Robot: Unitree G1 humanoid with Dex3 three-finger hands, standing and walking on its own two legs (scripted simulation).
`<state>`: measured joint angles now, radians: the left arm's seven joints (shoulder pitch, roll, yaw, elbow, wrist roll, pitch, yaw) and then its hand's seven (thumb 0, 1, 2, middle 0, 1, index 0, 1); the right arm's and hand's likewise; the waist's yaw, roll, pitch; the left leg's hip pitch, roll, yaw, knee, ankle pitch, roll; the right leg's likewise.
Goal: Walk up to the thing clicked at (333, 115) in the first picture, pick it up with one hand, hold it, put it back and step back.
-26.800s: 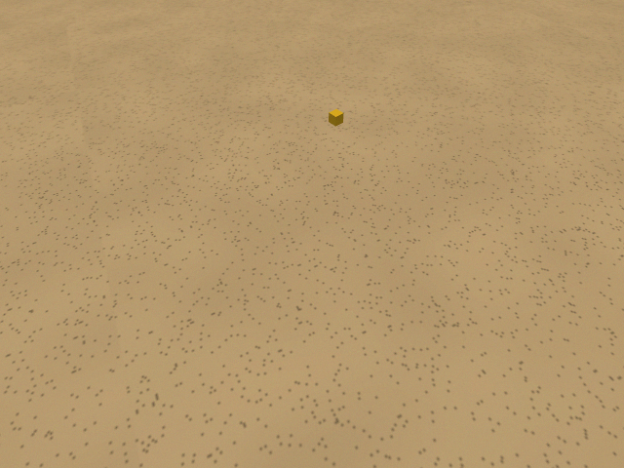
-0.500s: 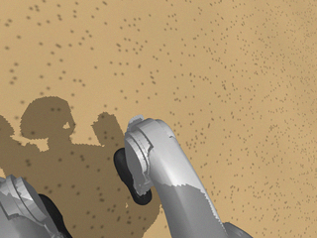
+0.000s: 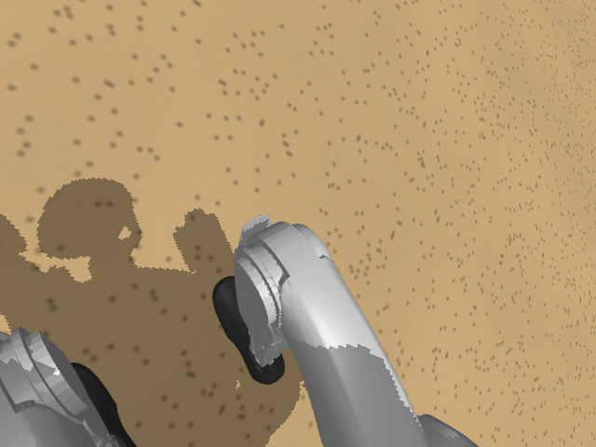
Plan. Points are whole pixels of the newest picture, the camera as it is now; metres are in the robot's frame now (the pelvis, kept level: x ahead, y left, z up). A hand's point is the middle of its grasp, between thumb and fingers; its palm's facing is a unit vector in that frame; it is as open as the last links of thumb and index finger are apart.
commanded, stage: withdraw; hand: left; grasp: from above
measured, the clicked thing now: out of the picture +0.44 +0.34 -0.30
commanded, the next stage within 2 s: home in 0.76 s
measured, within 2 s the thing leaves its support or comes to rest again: neither
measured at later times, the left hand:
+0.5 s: hand out of the picture +0.42 +0.36 -0.10, palm faces -0.36 -0.27 -0.89, open 12.3 cm
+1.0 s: hand out of the picture +0.41 +0.35 -0.15, palm faces -0.39 -0.11 -0.91, open 11.5 cm
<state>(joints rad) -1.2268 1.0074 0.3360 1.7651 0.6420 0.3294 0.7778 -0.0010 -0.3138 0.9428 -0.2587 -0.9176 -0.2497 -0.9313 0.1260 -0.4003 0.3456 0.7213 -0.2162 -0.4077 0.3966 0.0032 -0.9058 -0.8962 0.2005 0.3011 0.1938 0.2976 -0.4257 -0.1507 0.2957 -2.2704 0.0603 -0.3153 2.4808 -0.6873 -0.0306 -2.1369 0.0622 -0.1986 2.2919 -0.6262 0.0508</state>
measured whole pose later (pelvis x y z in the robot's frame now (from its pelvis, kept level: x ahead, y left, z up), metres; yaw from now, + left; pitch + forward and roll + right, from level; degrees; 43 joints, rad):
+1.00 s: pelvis +0.00 +0.00 +0.01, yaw +7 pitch +31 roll -9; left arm -0.76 0.75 0.07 1.02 1.19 -0.27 0.25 0.00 -0.06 0.81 -0.34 -0.69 -0.34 -0.70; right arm 0.18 -0.29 0.04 0.69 -0.12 -0.04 0.11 0.01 -0.89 -0.89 0.21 0.30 0.20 0.30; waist -0.19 -0.04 0.02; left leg -2.30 0.03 -0.16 2.40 -0.65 -0.01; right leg -2.19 0.01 -0.08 2.31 -0.67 0.04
